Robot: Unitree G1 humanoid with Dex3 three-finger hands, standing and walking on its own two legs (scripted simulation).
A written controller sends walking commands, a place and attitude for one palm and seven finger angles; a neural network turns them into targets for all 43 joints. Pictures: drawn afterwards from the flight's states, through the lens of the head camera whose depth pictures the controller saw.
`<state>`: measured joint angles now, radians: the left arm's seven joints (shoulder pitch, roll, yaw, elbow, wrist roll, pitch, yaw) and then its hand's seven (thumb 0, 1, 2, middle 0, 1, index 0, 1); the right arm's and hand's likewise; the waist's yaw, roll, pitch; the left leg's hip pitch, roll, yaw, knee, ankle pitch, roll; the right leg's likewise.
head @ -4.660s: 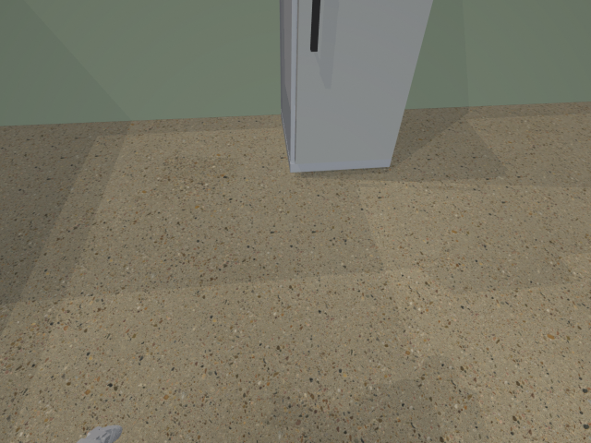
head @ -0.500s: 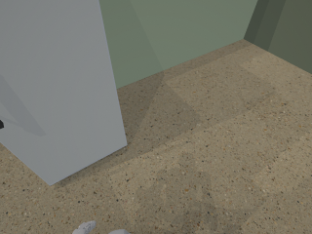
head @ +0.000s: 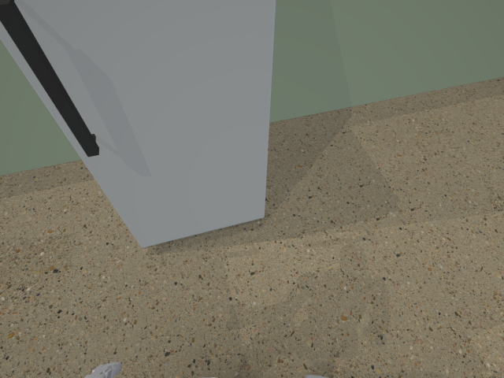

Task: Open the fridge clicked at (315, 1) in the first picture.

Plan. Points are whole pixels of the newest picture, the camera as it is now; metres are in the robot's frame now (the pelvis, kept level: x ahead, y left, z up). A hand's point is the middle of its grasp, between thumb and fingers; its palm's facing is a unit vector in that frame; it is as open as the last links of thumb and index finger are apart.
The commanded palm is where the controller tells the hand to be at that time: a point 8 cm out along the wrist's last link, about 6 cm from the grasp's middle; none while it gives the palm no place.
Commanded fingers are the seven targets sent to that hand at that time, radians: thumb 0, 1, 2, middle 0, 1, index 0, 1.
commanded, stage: turn to face it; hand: left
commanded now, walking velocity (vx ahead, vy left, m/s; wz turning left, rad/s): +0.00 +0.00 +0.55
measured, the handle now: (58, 87) +0.62 +0.42 +0.09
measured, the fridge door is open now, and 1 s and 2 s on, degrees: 0 0 0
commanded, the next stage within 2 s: take the last steps up to it in 0.40 s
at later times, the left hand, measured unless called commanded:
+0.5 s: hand out of the picture -0.06 +0.17 -0.17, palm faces +0.31 -0.92 -0.25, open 7.3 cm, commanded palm none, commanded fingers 0.00 0.90 0.90 -0.20 -0.30 -0.20 -0.30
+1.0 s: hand out of the picture +0.05 +0.19 -0.16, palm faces +0.31 -0.92 -0.23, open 7.3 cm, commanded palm none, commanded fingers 0.00 0.90 0.90 -0.20 -0.30 -0.20 -0.30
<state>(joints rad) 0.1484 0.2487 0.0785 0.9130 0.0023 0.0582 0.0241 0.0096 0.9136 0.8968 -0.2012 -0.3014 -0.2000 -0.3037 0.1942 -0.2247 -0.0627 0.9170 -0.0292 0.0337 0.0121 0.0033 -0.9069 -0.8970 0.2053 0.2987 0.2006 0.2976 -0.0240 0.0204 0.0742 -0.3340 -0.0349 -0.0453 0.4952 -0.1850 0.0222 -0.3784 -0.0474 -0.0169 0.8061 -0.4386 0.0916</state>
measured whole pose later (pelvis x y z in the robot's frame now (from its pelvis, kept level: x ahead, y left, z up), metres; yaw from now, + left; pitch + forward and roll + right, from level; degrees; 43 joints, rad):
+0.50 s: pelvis -0.02 -0.02 +0.00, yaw +15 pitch +0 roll +1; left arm 0.29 0.20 0.04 0.96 0.03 0.02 0.02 0.01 0.91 0.90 -0.21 -0.30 -0.21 -0.30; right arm 0.10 -0.24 -0.06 0.95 -0.01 0.06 0.02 0.01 -0.91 -0.90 0.20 0.30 0.19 0.30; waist 0.04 -0.02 0.09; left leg -0.27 0.02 0.06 0.66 -0.38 -0.05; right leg -0.23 -0.13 -0.22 0.57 -0.32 0.00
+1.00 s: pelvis +0.04 -0.01 -0.01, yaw +18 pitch -1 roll +1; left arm 0.20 0.17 0.04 1.01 0.03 -0.02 -0.01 0.01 0.91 0.90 -0.20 -0.30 -0.20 -0.30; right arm 0.40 -0.19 -0.04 1.11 -0.02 -0.01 -0.01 0.00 -0.92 -0.90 0.20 0.30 0.20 0.30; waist -0.03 0.03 0.03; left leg -0.11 -0.01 0.03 0.55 -0.40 0.01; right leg -0.30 -0.05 -0.11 0.58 -0.26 -0.01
